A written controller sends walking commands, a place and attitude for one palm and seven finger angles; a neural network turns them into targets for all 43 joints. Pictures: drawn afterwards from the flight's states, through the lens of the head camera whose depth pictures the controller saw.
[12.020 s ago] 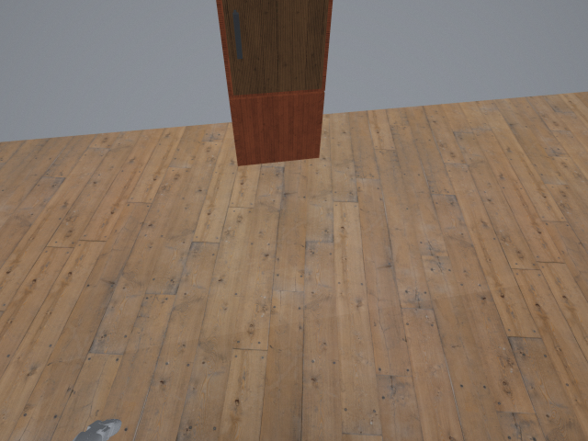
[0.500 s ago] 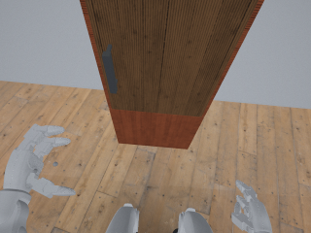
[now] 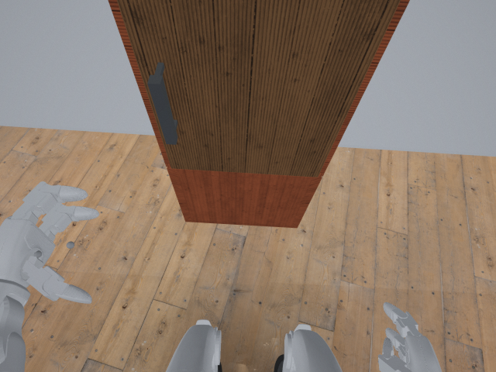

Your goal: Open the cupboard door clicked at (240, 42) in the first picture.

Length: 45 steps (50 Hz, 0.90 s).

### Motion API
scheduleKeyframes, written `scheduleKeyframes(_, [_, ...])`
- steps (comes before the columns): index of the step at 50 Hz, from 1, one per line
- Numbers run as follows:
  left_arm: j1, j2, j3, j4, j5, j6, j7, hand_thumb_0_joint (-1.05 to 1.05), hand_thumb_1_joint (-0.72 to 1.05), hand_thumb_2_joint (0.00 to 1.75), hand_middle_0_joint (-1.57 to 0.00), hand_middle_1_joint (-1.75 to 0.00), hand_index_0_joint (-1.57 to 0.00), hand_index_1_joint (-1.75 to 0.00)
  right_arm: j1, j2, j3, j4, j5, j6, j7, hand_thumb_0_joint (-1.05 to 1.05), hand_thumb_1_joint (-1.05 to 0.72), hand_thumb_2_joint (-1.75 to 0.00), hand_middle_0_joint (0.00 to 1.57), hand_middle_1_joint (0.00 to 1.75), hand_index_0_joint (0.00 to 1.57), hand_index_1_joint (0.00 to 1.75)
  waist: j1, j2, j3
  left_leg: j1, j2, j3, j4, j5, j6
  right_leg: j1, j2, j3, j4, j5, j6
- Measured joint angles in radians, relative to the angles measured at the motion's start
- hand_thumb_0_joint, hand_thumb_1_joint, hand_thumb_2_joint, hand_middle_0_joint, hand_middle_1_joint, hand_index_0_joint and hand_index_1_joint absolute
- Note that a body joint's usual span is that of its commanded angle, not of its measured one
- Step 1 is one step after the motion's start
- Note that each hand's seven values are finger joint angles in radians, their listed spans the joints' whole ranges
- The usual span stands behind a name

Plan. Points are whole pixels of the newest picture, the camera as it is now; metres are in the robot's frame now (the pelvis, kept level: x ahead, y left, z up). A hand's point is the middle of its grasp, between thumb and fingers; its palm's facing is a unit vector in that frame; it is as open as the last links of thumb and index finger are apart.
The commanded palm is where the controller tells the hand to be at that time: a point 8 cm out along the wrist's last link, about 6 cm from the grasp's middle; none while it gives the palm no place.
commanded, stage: raise the hand with hooked fingers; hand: left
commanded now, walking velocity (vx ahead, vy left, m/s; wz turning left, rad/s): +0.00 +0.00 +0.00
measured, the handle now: (166, 106) +0.57 +0.19 +0.02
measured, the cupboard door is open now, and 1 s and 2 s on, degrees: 0 0 0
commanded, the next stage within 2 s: move the hooked fingers beside the handle in 0.32 s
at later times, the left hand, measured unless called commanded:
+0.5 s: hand (71, 245) +0.28 +0.27 +0.04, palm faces +0.01 -1.00 -0.06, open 13.9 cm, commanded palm +0.27 +0.31 +0.04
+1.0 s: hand (89, 195) +0.36 +0.27 +0.03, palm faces +0.00 -1.00 -0.05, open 14.0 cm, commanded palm +0.35 +0.31 +0.04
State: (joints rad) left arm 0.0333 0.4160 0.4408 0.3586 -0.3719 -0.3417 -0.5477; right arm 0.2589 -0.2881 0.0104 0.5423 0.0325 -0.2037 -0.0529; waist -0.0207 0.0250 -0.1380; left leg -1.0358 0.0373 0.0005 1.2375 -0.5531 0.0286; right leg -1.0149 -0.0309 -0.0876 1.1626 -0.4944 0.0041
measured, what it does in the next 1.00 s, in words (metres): stands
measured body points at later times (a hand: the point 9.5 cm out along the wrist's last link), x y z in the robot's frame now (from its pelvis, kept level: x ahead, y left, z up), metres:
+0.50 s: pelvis +0.00 -0.01 +0.00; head +0.10 +0.01 +0.44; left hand +0.28 +0.32 +0.04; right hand +0.17 -0.25 -0.09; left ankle +0.02 +0.10 -0.64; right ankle +0.03 -0.13 -0.64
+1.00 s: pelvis +0.00 +0.00 -0.01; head +0.12 +0.02 +0.43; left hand +0.36 +0.33 +0.04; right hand +0.12 -0.27 -0.10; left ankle +0.02 +0.10 -0.64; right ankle +0.03 -0.13 -0.64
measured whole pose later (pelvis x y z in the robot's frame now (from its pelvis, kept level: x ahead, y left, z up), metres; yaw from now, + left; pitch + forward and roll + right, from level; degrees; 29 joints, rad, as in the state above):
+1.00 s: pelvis +0.00 +0.00 -0.01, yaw -1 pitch +22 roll -3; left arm -0.30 0.48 0.48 0.64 -0.30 -0.36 -0.52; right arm 0.27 -0.29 0.02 0.58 0.03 -0.14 -0.06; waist -0.06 0.02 -0.14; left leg -1.09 0.05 0.00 1.26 -0.56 0.02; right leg -1.07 -0.02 -0.08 1.18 -0.50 0.00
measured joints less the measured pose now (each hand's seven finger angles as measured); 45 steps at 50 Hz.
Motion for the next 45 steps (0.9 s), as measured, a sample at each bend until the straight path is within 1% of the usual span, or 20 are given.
scheduleKeyframes(7, [-0.004, -0.014, 0.009, 0.011, 0.001, -0.040, 0.023, -0.01, -0.50, 0.30, -0.31, -1.20, -0.30, -1.20, 0.000, 0.003, 0.002, -0.005, -0.002, 0.005, 0.001, 0.01, -0.90, -0.90, 0.20, 0.30, 0.21, 0.30, -0.002, -0.010, 0.001, -0.002, 0.000, -0.001, 0.004, 0.000, -0.003, -0.004, 0.000, -0.001, 0.009, -0.003, -0.004])
scheduleKeyframes(14, [0.002, -0.012, -0.004, 0.002, 0.011, -0.032, 0.011, -0.01, -0.50, 0.30, -0.30, -1.20, -0.30, -1.20, -0.010, 0.010, 0.008, -0.009, -0.001, 0.009, -0.002, 0.01, -0.90, -0.90, 0.20, 0.30, 0.21, 0.30, -0.001, -0.007, 0.004, -0.001, 0.001, -0.008, 0.006, 0.001, -0.006, 0.001, 0.002, -0.007, 0.008, -0.003, -0.007])
scheduleKeyframes(17, [0.006, -0.012, -0.008, 0.000, 0.008, -0.032, 0.007, -0.01, -0.50, 0.30, -0.31, -1.20, -0.30, -1.20, -0.013, 0.012, 0.011, -0.012, -0.001, 0.009, -0.004, 0.01, -0.90, -0.90, 0.20, 0.30, 0.21, 0.30, 0.000, -0.005, 0.003, 0.003, 0.002, -0.008, 0.003, 0.001, -0.006, 0.004, 0.002, -0.007, 0.005, -0.002, -0.007])
scheduleKeyframes(23, [-0.010, -0.011, 0.007, 0.017, -0.001, -0.033, 0.015, -0.01, -0.50, 0.30, -0.31, -1.20, -0.30, -1.20, -0.016, 0.012, 0.014, -0.014, -0.001, 0.008, -0.006, 0.01, -0.90, -0.90, 0.20, 0.30, 0.21, 0.30, 0.004, -0.004, 0.000, -0.001, 0.001, -0.010, 0.008, -0.001, -0.008, 0.000, 0.002, -0.008, 0.012, -0.006, -0.008])
scheduleKeyframes(28, [-0.072, -0.010, -0.007, 0.058, 0.016, -0.033, 0.013, -0.01, -0.50, 0.30, -0.31, -1.20, -0.30, -1.20, -0.019, 0.004, 0.016, 0.000, -0.001, 0.004, -0.013, 0.01, -0.90, -0.90, 0.20, 0.30, 0.21, 0.30, 0.010, -0.003, -0.001, -0.017, -0.002, -0.016, 0.021, -0.004, -0.008, -0.013, -0.001, -0.014, 0.023, -0.012, -0.009])
scheduleKeyframes(31, [-0.123, -0.004, -0.012, 0.088, 0.028, -0.026, 0.009, -0.01, -0.50, 0.30, -0.31, -1.20, -0.30, -1.20, -0.026, 0.003, 0.018, 0.009, -0.002, 0.006, -0.018, 0.01, -0.90, -0.90, 0.20, 0.30, 0.21, 0.30, 0.006, -0.004, 0.000, -0.030, -0.001, -0.017, 0.030, -0.006, -0.009, -0.025, -0.001, -0.014, 0.032, -0.013, -0.010])
scheduleKeyframes(36, [-0.185, 0.009, -0.009, 0.117, 0.042, -0.010, 0.016, -0.02, -0.50, 0.30, -0.31, -1.20, -0.30, -1.20, -0.027, 0.007, 0.016, 0.011, -0.002, 0.016, -0.017, 0.01, -0.90, -0.90, 0.20, 0.30, 0.21, 0.30, -0.010, -0.006, 0.006, -0.037, 0.002, -0.012, 0.029, -0.005, -0.009, -0.035, 0.003, -0.009, 0.031, -0.009, -0.010])
scheduleKeyframes(40, [-0.221, 0.022, 0.006, 0.152, 0.049, -0.004, 0.028, -0.01, -0.50, 0.30, -0.31, -1.20, -0.30, -1.20, -0.015, 0.010, 0.017, 0.010, -0.001, 0.031, -0.012, 0.01, -0.90, -0.90, 0.20, 0.30, 0.21, 0.30, -0.021, -0.008, 0.001, -0.036, 0.005, -0.004, 0.017, -0.001, -0.008, -0.040, 0.006, -0.001, 0.022, -0.004, -0.008])
scheduleKeyframes(45, [-0.287, 0.049, 0.033, 0.244, 0.065, -0.002, 0.040, -0.01, -0.50, 0.30, -0.31, -1.20, -0.30, -1.20, 0.002, 0.006, 0.020, 0.019, -0.002, 0.049, -0.008, 0.01, -0.90, -0.90, 0.20, 0.30, 0.21, 0.30, -0.030, -0.008, -0.002, -0.046, 0.007, -0.001, 0.018, -0.002, -0.006, -0.052, 0.008, 0.002, 0.022, -0.003, -0.007])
